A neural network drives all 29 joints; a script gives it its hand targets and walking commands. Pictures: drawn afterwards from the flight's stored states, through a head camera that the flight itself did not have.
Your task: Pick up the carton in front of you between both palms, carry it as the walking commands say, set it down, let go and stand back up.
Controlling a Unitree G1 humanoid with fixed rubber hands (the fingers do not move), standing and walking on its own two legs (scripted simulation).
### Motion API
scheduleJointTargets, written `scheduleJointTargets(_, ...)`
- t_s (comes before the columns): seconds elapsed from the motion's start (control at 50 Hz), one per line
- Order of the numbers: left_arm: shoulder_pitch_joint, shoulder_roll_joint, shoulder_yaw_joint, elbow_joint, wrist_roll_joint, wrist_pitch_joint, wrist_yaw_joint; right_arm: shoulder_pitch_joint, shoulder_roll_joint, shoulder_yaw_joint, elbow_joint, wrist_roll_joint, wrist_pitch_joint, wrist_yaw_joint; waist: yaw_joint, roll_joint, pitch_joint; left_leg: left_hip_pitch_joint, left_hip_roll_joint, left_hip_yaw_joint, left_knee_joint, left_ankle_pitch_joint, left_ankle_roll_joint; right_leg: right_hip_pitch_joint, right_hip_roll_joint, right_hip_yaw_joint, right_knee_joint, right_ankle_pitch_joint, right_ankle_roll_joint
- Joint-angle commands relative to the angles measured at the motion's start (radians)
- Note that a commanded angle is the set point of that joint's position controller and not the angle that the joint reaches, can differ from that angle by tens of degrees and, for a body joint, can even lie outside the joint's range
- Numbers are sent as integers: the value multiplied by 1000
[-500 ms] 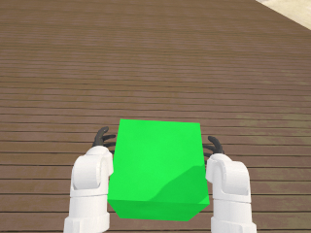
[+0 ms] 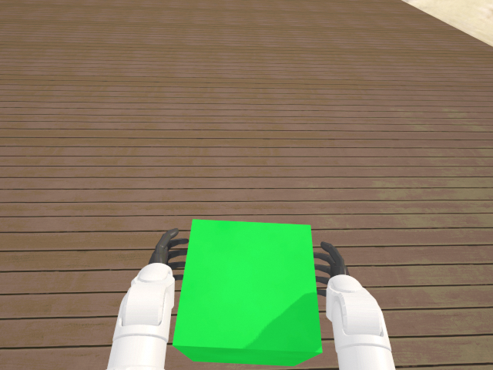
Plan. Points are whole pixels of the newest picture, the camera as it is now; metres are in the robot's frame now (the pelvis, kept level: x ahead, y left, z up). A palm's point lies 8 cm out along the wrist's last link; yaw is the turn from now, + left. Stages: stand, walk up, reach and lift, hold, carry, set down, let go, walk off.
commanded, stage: carry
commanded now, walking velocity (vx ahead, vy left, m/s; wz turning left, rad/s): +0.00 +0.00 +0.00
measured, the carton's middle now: (247, 298) +0.30 +0.00 -0.07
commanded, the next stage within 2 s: hold in 1.06 s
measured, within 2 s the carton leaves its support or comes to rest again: neither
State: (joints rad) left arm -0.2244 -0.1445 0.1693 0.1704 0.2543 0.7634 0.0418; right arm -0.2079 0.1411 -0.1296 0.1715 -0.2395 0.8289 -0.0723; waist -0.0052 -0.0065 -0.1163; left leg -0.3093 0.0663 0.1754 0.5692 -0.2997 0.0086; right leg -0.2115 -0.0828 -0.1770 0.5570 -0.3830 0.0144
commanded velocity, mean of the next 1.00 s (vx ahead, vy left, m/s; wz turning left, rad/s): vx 0.00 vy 0.00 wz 0.00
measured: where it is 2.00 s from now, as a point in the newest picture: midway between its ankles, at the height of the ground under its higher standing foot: outside the picture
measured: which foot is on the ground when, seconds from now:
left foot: down 0.00-1.00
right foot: down 0.00-1.00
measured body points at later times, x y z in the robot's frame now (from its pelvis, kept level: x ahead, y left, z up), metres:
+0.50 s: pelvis -0.04 -0.01 +0.00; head -0.08 -0.01 +0.45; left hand +0.26 +0.15 +0.04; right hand +0.26 -0.15 +0.04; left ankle +0.00 +0.11 -0.73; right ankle -0.06 -0.11 -0.73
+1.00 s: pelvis -0.06 -0.01 +0.00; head -0.08 -0.01 +0.45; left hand +0.25 +0.14 +0.04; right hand +0.24 -0.16 +0.03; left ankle +0.00 +0.11 -0.73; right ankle -0.06 -0.11 -0.73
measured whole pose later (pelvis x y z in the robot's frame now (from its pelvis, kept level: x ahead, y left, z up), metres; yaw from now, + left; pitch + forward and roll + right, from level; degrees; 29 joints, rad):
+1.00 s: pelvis -0.06 -0.01 +0.00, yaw +0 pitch +2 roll +0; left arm -0.24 -0.15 0.20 0.21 0.26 0.72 0.03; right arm -0.22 0.14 -0.16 0.21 -0.25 0.77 -0.05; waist 0.00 0.00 -0.11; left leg -0.35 0.09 0.16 0.51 -0.18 0.00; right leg -0.27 -0.05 -0.19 0.53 -0.29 -0.02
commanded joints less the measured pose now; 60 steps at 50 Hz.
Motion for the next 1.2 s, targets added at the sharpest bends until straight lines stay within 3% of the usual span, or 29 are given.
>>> scheduleJointTargets(0.0,-400,-964,-499,35,-238,-72,-275,-563,926,508,-98,264,-153,289,7,10,-266,147,106,-95,-46,455,11,59,-93,69,-57,434,-5)
scheduleJointTargets(0.14,-453,-967,-450,141,-203,-134,-276,-597,926,451,-6,222,-220,286,7,13,-231,136,106,-105,-89,340,8,25,-90,82,-103,314,-16)
scheduleJointTargets(0.3,-404,-965,-490,98,-231,-66,-276,-559,932,497,-51,256,-149,284,5,4,-224,119,108,-108,-106,298,4,9,-92,86,-119,268,-19)
scheduleJointTargets(0.44,-432,-968,-498,67,-240,-66,-277,-584,938,507,-71,267,-146,287,5,8,-209,99,106,-111,-127,234,1,-12,-92,96,-139,207,-27)
scheduleJointTargets(1.04,-415,-955,-523,27,-253,-62,-272,-548,933,523,-88,273,-142,285,3,9,-230,95,107,-106,-114,240,-9,-24,-88,105,-132,232,-37)
scheduleJointTargets(1.06,-325,-972,-499,6,-238,-58,-285,-462,964,497,-65,263,-144,299,18,-71,-118,343,-178,-223,-131,387,18,10,130,278,-227,411,-56)
scheduleJointTargets(1.08,-375,-944,-508,-34,-237,-72,-289,-460,935,479,-70,237,-160,293,1,-56,-157,341,-154,-245,-143,418,18,73,131,282,-214,434,-56)
scheduleJointTargets(1.12,-385,-963,-528,-31,-236,-76,-282,-484,931,479,-82,237,-170,289,-2,-10,-176,352,-158,-252,-161,445,15,130,138,285,-201,510,-38)
scheduleJointTargets(1.14,-388,-947,-525,-36,-245,-75,-287,-457,919,464,-69,223,-171,282,-9,-22,-170,298,-156,-253,-171,406,8,206,143,276,-214,462,-45)
scheduleJointTargets(1.18,-392,-954,-515,-17,-231,-76,-284,-507,920,469,-75,230,-171,285,1,-16,-136,302,-163,-251,-185,331,6,179,140,281,-223,409,-42)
